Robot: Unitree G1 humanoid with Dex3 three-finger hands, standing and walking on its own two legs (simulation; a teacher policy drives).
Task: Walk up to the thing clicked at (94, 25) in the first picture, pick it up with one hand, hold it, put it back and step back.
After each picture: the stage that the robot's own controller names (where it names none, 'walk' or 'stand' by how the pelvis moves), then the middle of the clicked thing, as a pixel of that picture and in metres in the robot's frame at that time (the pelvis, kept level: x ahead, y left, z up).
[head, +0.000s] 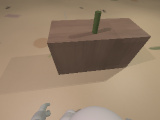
stand; (96, 23) +1.00 -0.02 +0.05
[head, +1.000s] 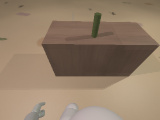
walk; (95, 26) +0.90 +0.03 +0.08
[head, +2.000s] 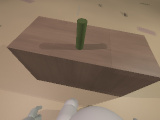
walk; (80, 36) +0.59 +0.17 +0.09
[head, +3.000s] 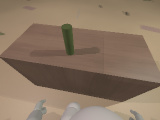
stand; (68, 41) +0.53 +0.21 +0.09
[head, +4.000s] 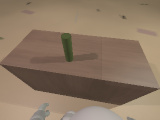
stand; (68, 49) +0.50 +0.21 +0.05
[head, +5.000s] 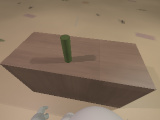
stand; (66, 50) +0.51 +0.22 +0.05
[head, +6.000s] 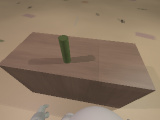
stand; (65, 50) +0.50 +0.23 +0.05
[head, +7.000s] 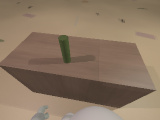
stand; (65, 50) +0.50 +0.23 +0.05
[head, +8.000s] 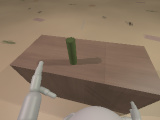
rise first; (72, 52) +0.49 +0.20 +0.05
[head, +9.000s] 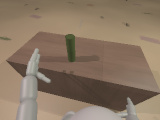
go down; (71, 49) +0.52 +0.19 +0.06
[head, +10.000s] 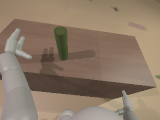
go down; (62, 46) +0.47 +0.19 +0.08
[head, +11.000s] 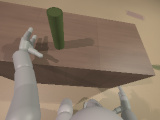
close in; (57, 32) +0.51 +0.19 +0.11
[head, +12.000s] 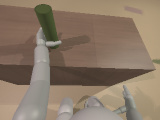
close; (50, 31) +0.52 +0.21 +0.13
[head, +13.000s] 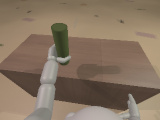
lift; (62, 47) +0.37 +0.18 +0.22
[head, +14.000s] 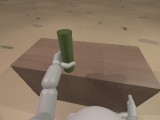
lift; (67, 53) +0.33 +0.16 +0.22
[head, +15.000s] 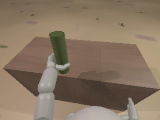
hold; (61, 55) +0.33 +0.18 +0.20
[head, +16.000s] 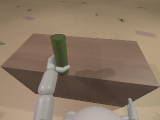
hold; (61, 57) +0.33 +0.18 +0.17
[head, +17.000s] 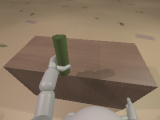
crouch; (62, 57) +0.34 +0.18 +0.17
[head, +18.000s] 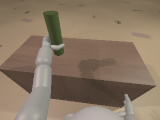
crouch; (55, 36) +0.44 +0.22 +0.25
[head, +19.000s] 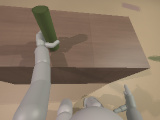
lower; (48, 32) +0.52 +0.21 +0.11
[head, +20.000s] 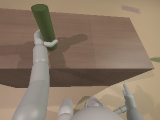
lower; (47, 31) +0.52 +0.22 +0.13
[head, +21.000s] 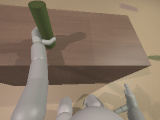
lower; (45, 29) +0.53 +0.22 +0.13
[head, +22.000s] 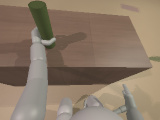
lower; (45, 29) +0.53 +0.22 +0.13
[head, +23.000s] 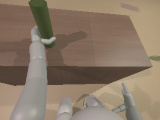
loosen; (45, 28) +0.53 +0.22 +0.13
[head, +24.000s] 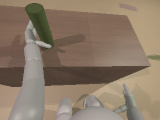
withdraw; (43, 31) +0.52 +0.22 +0.13
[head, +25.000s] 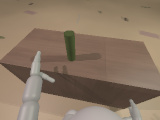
sink last; (70, 47) +0.50 +0.19 +0.09
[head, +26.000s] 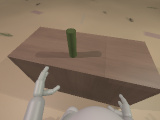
stand; (72, 44) +0.53 +0.21 +0.08
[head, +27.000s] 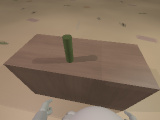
stand; (68, 50) +0.52 +0.20 +0.07
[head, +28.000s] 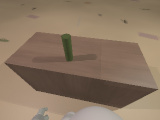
stand; (68, 49) +0.53 +0.22 +0.05
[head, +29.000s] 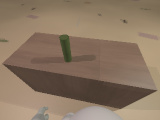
stand; (66, 50) +0.52 +0.23 +0.05
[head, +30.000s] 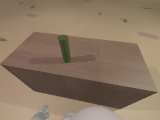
stand; (65, 50) +0.50 +0.23 +0.05
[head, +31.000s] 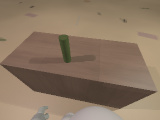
stand; (65, 50) +0.50 +0.23 +0.05
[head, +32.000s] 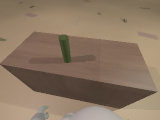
walk; (65, 50) +0.50 +0.23 +0.05
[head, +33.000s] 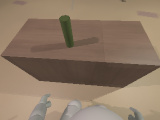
walk; (67, 33) +0.59 +0.21 +0.08
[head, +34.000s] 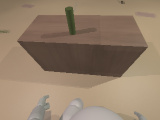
walk; (71, 22) +0.80 +0.25 +0.07
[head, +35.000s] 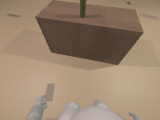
stand; (83, 5) +1.12 +0.18 +0.08
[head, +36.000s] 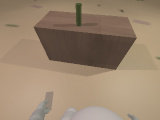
stand; (78, 15) +1.09 +0.22 +0.07
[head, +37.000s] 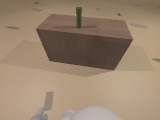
stand; (78, 18) +1.13 +0.21 +0.05
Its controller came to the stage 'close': yes
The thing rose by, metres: 0.22
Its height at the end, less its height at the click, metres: +0.00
